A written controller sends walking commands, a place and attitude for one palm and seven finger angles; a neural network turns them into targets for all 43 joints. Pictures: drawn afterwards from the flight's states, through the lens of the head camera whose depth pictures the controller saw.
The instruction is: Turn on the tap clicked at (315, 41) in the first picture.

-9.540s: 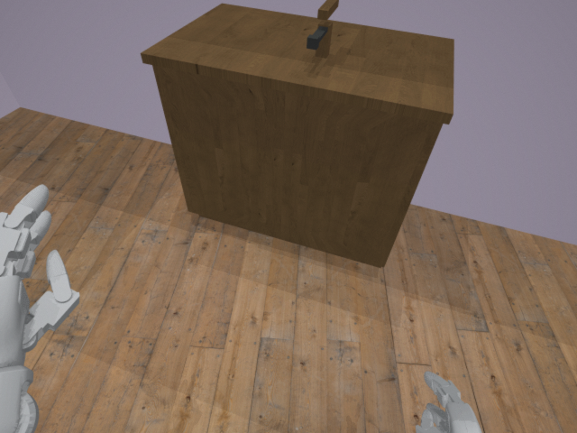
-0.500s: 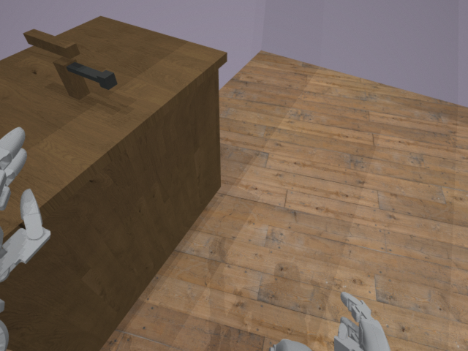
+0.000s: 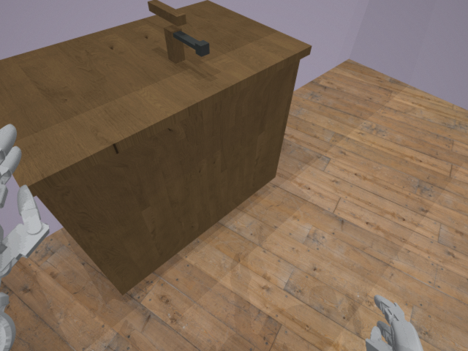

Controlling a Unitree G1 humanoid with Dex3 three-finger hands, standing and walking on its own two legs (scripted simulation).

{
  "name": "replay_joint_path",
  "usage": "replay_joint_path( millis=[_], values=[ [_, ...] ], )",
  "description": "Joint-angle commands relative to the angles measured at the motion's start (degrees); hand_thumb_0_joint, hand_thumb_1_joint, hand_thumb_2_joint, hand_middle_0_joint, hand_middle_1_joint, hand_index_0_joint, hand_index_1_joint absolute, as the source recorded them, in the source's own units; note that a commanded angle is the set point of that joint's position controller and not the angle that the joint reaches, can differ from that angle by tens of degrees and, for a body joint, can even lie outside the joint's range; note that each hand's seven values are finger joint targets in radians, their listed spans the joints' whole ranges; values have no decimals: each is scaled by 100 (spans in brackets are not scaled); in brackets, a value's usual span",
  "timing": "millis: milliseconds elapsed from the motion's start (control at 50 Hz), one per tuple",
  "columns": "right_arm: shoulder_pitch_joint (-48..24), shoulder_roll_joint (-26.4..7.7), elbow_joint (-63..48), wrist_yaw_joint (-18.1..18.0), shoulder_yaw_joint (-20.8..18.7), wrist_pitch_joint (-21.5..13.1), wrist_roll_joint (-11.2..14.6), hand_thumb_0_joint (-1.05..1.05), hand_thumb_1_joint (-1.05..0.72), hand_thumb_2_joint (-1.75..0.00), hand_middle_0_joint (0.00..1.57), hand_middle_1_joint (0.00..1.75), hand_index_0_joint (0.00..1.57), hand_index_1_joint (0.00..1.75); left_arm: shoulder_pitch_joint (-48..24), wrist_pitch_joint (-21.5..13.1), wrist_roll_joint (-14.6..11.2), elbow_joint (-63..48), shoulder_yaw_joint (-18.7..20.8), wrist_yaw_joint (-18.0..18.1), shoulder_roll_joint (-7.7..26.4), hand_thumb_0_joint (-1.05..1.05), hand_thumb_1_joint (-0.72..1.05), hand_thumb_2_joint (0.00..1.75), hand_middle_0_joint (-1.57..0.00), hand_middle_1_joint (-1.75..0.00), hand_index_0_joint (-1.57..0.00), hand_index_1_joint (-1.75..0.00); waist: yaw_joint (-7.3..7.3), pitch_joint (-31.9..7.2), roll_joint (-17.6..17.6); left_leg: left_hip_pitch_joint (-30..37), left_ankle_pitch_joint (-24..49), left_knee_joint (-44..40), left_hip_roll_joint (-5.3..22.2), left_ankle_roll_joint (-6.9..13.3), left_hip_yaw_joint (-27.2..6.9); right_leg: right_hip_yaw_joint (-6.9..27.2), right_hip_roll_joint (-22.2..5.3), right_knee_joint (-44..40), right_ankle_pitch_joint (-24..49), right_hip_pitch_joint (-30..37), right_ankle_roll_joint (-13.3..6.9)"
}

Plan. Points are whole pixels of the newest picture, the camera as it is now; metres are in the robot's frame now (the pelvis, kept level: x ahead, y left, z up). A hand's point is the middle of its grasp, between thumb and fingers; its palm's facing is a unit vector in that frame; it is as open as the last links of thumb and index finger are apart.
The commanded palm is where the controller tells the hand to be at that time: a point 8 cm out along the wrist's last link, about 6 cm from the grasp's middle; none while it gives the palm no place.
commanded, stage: turn to face it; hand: left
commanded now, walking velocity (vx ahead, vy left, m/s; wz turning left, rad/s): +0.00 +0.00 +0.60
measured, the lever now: (202, 48) +0.79 +0.14 +0.12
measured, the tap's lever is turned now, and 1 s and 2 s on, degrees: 0 0 0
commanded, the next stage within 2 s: take the last steps up to it in 0.54 s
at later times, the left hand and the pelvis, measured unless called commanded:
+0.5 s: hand out of the picture +0.07 +0.24 +0.16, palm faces +0.60 -0.67 -0.44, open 7.4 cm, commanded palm +0.00 +0.26 +0.18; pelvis -0.07 -0.05 +0.00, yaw +16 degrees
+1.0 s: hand out of the picture +0.01 +0.21 +0.17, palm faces +0.67 -0.62 -0.41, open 7.4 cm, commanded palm -0.05 +0.22 +0.18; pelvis -0.11 -0.10 -0.01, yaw +19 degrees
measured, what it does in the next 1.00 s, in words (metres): walks backwards, turning left: left foot, then right foot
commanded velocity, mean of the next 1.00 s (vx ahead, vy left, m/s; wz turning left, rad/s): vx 0.11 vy -0.06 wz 0.19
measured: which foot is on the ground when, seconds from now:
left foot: up 0.00-0.00, down 0.02-0.32, up 0.34-0.64, down 0.66-0.96, up 0.98-1.00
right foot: down 0.00-0.02, up 0.04-0.28, down 0.30-0.66, up 0.68-0.90, down 0.92-1.00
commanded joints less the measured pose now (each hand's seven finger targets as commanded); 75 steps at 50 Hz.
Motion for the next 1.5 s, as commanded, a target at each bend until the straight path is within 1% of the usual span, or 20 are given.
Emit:
replay_joint_path(
  millis=[0, 40, 100, 240, 320, 400, 580, 640, 700, 880, 900, 940, 960, 1060, 1220, 1240, 1280, 1300, 1420, 1480],
  values=[
    [-373, -425, -978, 90, -80, -384, 56, 0, -90, -90, 20, 30, 20, 30, -364, -517, -93, -1369, 550, 52, 944, 0, 90, 90, -20, -30, -20, -30, -77, -568, 2233, 734, 3891, -1720, 1701, 1005, -2560, 670, 277, 2282, -1943, -1114, 733],
    [-272, -284, -745, 195, -148, -555, 69, 0, -90, -90, 20, 30, 20, 30, -480, -664, 146, -1419, 910, -116, 1365, 0, 90, 90, -20, -30, -20, -30, -111, -553, 2015, 776, 4385, -1523, 2001, 1471, -3180, 1440, 268, 3474, -2267, -1912, 701],
    [-360, -323, -669, 327, -170, -696, 210, 0, -90, -90, 20, 30, 20, 30, 14, -612, 65, -1454, 579, -165, 916, 0, 90, 90, -20, -30, -20, -30, -58, -323, 1830, 33, 3524, -1293, 1101, 1050, -1697, 1262, 406, 2483, -1453, -978, 742],
    [-360, -242, -564, 282, -14, -644, 179, 0, -90, -90, 20, 30, 20, 30, -144, -317, -29, -646, 679, -149, 891, 0, 90, 90, -20, -30, -20, -30, 22, -415, 1296, -667, 2082, -890, 871, 766, -1783, 1016, 915, -4, -793, 979, 793],
    [-288, -220, -596, 221, -82, -567, 199, 0, -90, -90, 20, 30, 20, 30, -754, -181, -25, -120, 567, -48, 1015, 0, 90, 90, -20, -30, -20, -30, 21, -673, -1560, -1514, -611, 3191, -384, -73, -957, 3693, -1639, -1811, -94, 874, -334],
    [-830, -34, -576, 207, 112, -324, 118, 0, -90, -90, 20, 30, 20, 30, -552, -306, 78, -412, 619, -57, 1038, 0, 90, 90, -20, -30, -20, -30, 4, -442, -739, -1660, 41, 3866, -177, -230, -645, 2104, -994, -1563, -193, 566, -350],
    [-391, -63, -759, 119, 20, -361, 0, 0, -90, -90, 20, 30, 20, 30, -65, -445, 55, -1171, 779, 205, 927, 0, 90, 90, -20, -30, -20, -30, -62, -1108, -260, 74, 480, -902, -298, 88, 9, 1810, -835, -703, 496, 1137, -173],
    [-412, -328, -939, 166, -86, -422, 135, 0, -90, -90, 20, 30, 20, 30, -267, -632, 13, -1385, 629, 114, 902, 0, 90, 90, -20, -30, -20, -30, -33, -672, 1911, 790, 3610, -1667, 1603, 700, -1983, 968, 455, 1550, -1546, -633, 513],
    [-506, -236, -673, 242, -63, -492, 176, 0, -90, -90, 20, 30, 20, 30, -447, -632, 153, -889, 559, -48, 911, 0, 90, 90, -20, -30, -20, -30, -79, -62, 1380, -65, 1824, -1900, 1713, 1264, -2136, 1433, 351, 2540, -1457, -1108, 496],
    [-604, -228, -559, 190, 84, -454, 136, 0, -90, -90, 20, 30, 20, 30, -1086, -386, 204, -517, 289, -38, 861, 0, 90, 90, -20, -30, -20, -30, -37, -256, 1276, -935, -595, -1103, 1157, 604, -894, 706, 920, -449, -1238, 1288, 377],
    [-609, -172, -541, 194, 87, -411, 140, 0, -90, -90, 20, 30, 20, 30, -1096, -361, 219, -419, 343, -30, 923, 0, 90, 90, -20, -30, -20, -30, -11, -302, 755, -1333, -876, -352, 927, 471, -626, 1114, 676, -730, -1325, 1657, 181],
    [-734, -20, -677, 226, 43, -373, 235, 0, -90, -90, 20, 30, 20, 30, -1165, -257, 167, -404, 517, 5, 1180, 0, 90, 90, -20, -30, -20, -30, 115, -513, -1767, -2624, -1240, 2662, -171, 30, -33, 4414, -1166, -2006, -2739, 1836, -783],
    [-827, -143, -629, 228, 7, -392, 196, 0, -90, -90, 20, 30, 20, 30, -1146, -316, 107, -428, 487, -11, 1096, 0, 90, 90, -20, -30, -20, -30, 38, -199, -1154, -2504, -719, 3292, 21, 6, -484, 4552, -1259, -2339, -3005, 1170, -937],
    [-830, 34, -612, 213, 146, -200, 112, 0, -90, -90, 20, 30, 20, 30, -500, -533, 83, -850, 813, -13, 1229, 0, 90, 90, -20, -30, -20, -30, -4, -423, -142, -2004, 34, 2667, 345, -118, -189, 2557, -753, -1947, -1018, 976, -878],
    [-370, -88, -841, 50, 64, -316, 65, 0, -90, -90, 20, 30, 20, 30, -480, -455, 12, -1003, 537, 55, 955, 0, 90, 90, -20, -30, -20, -30, -70, -856, 145, 228, 538, -749, 109, 87, 537, 2207, -148, -959, -1250, 690, -630],
    [-303, -171, -874, 16, 33, -328, 108, 0, -90, -90, 20, 30, 20, 30, -541, -485, 1, -1074, 459, 25, 904, 0, 90, 90, -20, -30, -20, -30, -154, -816, 568, 848, 483, -1212, 484, 249, 22, 2023, 91, -131, -1211, 163, -382],
    [-416, -243, -876, 45, 25, -374, 95, 0, -90, -90, 20, 30, 20, 30, -749, -635, 76, -1143, 501, 8, 997, 0, 90, 90, -20, -30, -20, -30, -112, -510, 2060, 1789, 901, -2204, 2539, 1212, -2998, 1339, 906, 2460, -2107, -1799, 175],
    [-575, -193, -844, 67, 77, -401, 56, 0, -90, -90, 20, 30, 20, 30, -772, -654, 129, -1000, 732, -60, 1337, 0, 90, 90, -20, -30, -20, -30, -91, -300, 1698, 1088, 228, -2451, 2786, 1337, -3187, 1812, 602, 3158, -1882, -1863, 172],
    [-307, -224, -752, 194, -35, -431, 106, 0, -90, -90, 20, 30, 20, 30, -99, -523, 209, -1182, 516, -145, 821, 0, 90, 90, -20, -30, -20, -30, -10, -377, 1621, 472, 1880, -1961, 1772, 804, -435, 1053, 340, 1911, -759, -1048, 389],
    [-278, -219, -789, 186, -32, -463, 116, 0, -90, -90, 20, 30, 20, 30, -201, -472, 174, -825, 528, -136, 815, 0, 90, 90, -20, -30, -20, -30, -102, -262, 1676, 195, 2016, -1812, 1709, 685, -32, 579, 531, 905, -729, -339, 445]
  ],
)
